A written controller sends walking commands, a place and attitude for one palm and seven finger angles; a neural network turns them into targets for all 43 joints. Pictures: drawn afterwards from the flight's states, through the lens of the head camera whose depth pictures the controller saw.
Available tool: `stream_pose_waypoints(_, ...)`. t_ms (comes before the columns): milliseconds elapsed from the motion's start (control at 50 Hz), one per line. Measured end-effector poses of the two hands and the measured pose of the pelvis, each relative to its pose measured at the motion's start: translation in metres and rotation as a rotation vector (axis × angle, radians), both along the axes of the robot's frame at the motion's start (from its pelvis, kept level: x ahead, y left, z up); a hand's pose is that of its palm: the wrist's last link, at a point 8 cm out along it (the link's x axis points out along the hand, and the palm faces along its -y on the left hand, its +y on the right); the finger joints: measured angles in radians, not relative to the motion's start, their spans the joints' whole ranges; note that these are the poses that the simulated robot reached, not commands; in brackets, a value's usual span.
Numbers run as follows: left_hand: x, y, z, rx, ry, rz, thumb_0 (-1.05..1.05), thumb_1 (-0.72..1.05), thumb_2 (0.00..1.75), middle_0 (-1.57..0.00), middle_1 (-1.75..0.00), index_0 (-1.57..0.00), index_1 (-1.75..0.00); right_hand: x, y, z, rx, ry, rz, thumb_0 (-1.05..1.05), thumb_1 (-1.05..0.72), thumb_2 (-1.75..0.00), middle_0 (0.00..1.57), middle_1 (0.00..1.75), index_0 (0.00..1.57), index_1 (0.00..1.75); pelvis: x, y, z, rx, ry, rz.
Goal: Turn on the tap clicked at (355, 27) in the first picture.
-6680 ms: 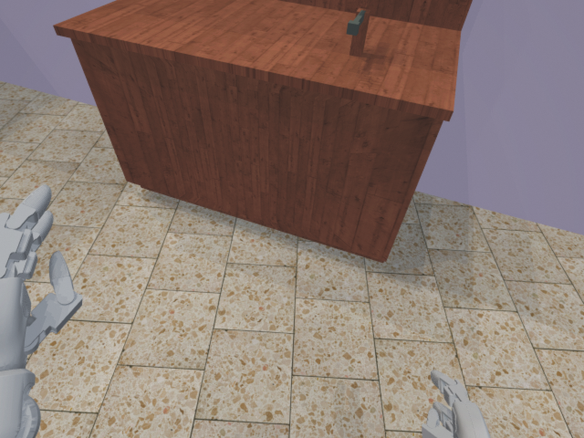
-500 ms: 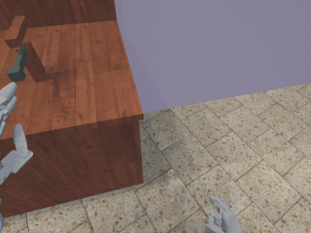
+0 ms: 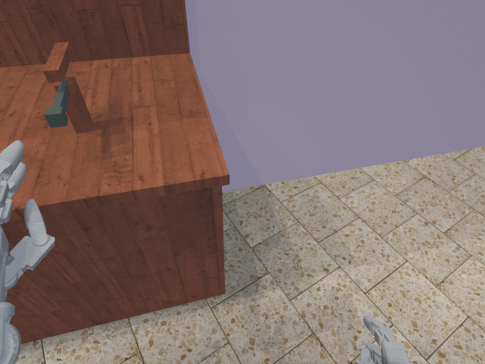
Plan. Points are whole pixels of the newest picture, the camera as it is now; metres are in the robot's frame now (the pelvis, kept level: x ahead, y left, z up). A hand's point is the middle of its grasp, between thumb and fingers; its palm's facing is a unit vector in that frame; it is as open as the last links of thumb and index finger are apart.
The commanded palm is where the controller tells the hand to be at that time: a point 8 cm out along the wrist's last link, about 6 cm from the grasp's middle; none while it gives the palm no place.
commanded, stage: come to a stop and stand still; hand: left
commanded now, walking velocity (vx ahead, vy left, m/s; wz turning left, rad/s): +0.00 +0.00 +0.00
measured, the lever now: (56, 117) +0.49 +0.40 +0.15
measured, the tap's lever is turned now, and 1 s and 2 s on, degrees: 0 0 0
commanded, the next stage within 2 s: look again from close up in 0.42 s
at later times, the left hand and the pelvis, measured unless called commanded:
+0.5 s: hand (50, 257) +0.20 +0.25 +0.16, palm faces +0.41 -0.82 -0.39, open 7.4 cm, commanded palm +0.14 +0.29 +0.18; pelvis -0.02 +0.01 +0.00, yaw +0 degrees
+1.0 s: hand (55, 204) +0.27 +0.28 +0.17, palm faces +0.41 -0.82 -0.39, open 7.4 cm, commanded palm +0.20 +0.30 +0.18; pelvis +0.04 +0.02 +0.01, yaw -1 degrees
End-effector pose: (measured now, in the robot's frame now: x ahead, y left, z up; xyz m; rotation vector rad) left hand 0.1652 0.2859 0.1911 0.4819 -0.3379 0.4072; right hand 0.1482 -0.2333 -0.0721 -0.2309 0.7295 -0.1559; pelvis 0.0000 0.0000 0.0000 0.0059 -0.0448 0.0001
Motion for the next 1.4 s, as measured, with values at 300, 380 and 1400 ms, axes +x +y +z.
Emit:
stream_pose_waypoints(300, -0.007, -0.006, -0.009, -0.02, 0.081, -0.045, 0.01, 0.88, 0.9, -0.21, -0.3, -0.21, -0.3, -0.038, 0.016, -0.014, 0.044, 0.077, -0.009, 0.01, -0.9, -0.89, 0.2, 0.3, 0.2, 0.3, -0.019, 0.006, 0.003, -0.015, 0.01, -0.002)
stream_pose_waypoints(380, -0.01, 0.001, -0.006, -0.003, 0.08, -0.024, 0.01, 0.88, 0.9, -0.21, -0.3, -0.21, -0.3, -0.04, 0.012, -0.012, 0.031, 0.079, -0.019, 0.01, -0.9, -0.9, 0.2, 0.3, 0.2, 0.3, -0.019, 0.008, 0.004, -0.016, 0.014, 0.0)
stream_pose_waypoints(1400, 0.121, 0.047, -0.009, 0.017, 0.036, -0.058, 0.01, 0.88, 0.9, -0.21, -0.3, -0.21, -0.3, 0.129, 0.054, -0.006, 0.021, -0.048, 0.053, 0.01, -0.9, -0.9, 0.2, 0.3, 0.2, 0.3, 0.103, 0.053, -0.014, -0.035, 0.066, 0.009)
